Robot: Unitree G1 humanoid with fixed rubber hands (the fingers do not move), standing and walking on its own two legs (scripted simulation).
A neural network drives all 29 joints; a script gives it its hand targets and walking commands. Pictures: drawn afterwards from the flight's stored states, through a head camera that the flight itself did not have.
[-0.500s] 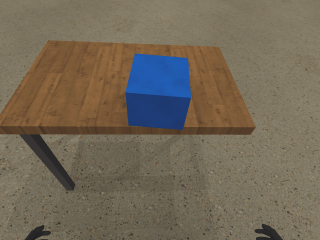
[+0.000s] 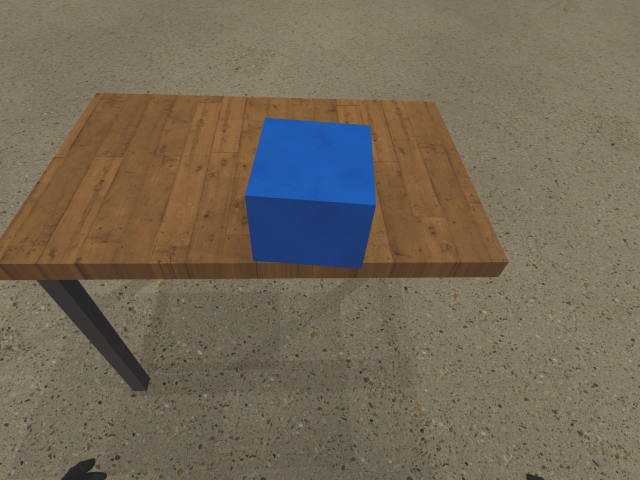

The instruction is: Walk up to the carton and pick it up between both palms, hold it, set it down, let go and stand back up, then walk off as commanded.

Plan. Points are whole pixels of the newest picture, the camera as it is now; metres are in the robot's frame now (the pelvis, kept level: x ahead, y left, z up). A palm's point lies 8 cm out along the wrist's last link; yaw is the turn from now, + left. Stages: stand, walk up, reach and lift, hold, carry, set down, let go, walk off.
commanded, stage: stand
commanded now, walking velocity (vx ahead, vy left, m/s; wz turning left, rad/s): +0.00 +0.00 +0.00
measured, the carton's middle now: (312, 192) +0.58 +0.01 +0.00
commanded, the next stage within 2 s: none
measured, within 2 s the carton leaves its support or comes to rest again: neither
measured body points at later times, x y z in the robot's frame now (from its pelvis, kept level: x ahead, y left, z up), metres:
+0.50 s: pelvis -0.01 +0.00 +0.00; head +0.00 +0.01 +0.45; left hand +0.10 +0.32 -0.12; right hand +0.08 -0.31 -0.11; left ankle -0.04 +0.11 -0.74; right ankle +0.03 -0.11 -0.74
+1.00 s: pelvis -0.01 +0.00 +0.00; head -0.01 +0.00 +0.45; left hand +0.08 +0.32 -0.12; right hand +0.07 -0.31 -0.11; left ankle -0.04 +0.11 -0.74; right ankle +0.03 -0.11 -0.74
